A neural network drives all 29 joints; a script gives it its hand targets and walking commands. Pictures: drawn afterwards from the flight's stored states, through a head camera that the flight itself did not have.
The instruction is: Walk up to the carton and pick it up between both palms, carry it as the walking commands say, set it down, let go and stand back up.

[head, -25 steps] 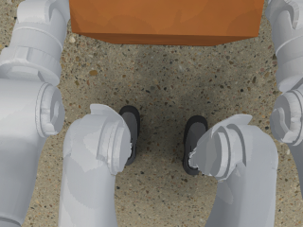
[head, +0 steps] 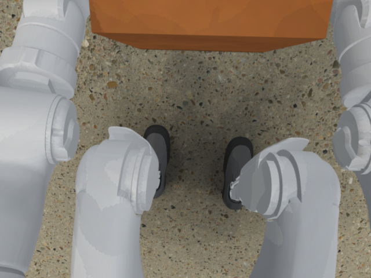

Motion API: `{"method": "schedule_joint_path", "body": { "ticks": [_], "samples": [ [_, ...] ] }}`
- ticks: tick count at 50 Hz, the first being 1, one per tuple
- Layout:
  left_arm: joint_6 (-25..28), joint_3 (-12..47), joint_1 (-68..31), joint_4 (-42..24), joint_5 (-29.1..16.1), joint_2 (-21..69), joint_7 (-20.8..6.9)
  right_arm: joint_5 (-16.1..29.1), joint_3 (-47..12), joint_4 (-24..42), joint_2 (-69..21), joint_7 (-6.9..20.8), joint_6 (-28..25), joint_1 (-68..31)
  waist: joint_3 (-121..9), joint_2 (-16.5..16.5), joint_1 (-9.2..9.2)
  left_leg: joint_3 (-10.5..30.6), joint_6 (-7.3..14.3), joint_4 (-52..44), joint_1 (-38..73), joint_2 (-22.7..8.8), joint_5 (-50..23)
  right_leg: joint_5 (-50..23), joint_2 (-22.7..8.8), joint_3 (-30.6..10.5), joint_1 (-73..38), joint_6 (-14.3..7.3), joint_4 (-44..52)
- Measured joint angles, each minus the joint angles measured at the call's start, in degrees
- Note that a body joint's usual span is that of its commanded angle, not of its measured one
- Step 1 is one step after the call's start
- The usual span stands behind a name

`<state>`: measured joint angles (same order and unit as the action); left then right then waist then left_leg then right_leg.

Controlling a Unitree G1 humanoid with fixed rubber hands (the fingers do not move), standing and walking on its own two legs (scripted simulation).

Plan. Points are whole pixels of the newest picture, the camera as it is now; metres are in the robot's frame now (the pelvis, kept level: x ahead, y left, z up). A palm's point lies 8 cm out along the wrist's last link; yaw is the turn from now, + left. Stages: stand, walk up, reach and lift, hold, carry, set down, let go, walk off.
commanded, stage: reach and lift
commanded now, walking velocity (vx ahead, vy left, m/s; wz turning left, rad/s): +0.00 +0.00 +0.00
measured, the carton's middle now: out of the picture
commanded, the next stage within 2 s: none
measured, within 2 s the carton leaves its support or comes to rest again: leaves its support in 0.52 s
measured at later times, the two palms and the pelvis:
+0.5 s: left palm out of the picture +0.55 +0.20 -0.17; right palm out of the picture +0.57 -0.17 -0.16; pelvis +0.00 +0.00 -0.01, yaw +0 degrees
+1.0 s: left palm out of the picture +0.56 +0.20 -0.08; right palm out of the picture +0.58 -0.17 -0.08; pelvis +0.01 +0.00 +0.04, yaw -1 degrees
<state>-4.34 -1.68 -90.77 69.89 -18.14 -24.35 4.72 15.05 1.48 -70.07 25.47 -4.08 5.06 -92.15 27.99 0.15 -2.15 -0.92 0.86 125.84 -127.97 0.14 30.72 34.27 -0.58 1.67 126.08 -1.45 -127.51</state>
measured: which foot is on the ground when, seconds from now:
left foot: down 0.00-1.00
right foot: down 0.00-1.00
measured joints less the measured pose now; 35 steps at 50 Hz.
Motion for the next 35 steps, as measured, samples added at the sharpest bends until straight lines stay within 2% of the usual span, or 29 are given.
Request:
{"method": "schedule_joint_path", "body": {
  "ticks": [5, 15, 28, 35],
  "samples": [
    [-1.4, -1.9, 0.0, -0.3, 1.9, -0.1, -1.1, -1.7, 1.9, 0.4, -0.5, 0.5, 1.4, 0.0, -0.4, -0.4, 0.07, -0.1, 0.0, 0.8, -0.5, -0.2, 0.1, -0.1, 0.2, -0.1, 0.8, -0.2, -0.9],
    [-4.5, -6.4, 2.9, -5.7, 5.0, 0.4, -2.3, -4.5, 6.0, 6.0, -1.7, 1.6, 4.6, 2.4, -0.6, -0.6, -0.04, -0.3, 0.1, 2.4, -1.6, -0.8, 0.0, -0.7, 0.8, -0.3, 2.4, -0.3, -2.5],
    [-8.4, -5.2, 6.8, -13.2, 4.5, 0.9, -0.2, -3.2, 4.9, 12.9, -2.0, -0.5, 8.1, 6.2, -3.0, -1.2, 0.14, 0.2, -0.1, 1.2, -0.7, -0.7, 1.1, 0.3, 1.0, 0.1, 1.3, -0.2, -1.0],
    [-9.5, -9.4, 8.9, -13.6, 9.0, 3.1, -1.0, -6.3, 8.2, 11.8, -3.3, 0.8, 8.6, 7.5, -9.4, -1.3, 0.25, 0.1, 0.1, -1.6, -0.3, -0.7, 1.6, 0.6, 1.3, -0.2, 0.9, 0.1, 1.9]
  ]
}}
